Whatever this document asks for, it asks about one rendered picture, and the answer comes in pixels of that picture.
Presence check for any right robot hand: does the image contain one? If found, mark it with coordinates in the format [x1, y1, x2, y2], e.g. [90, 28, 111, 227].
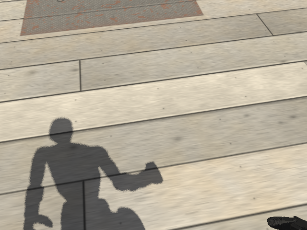
[267, 216, 307, 230]

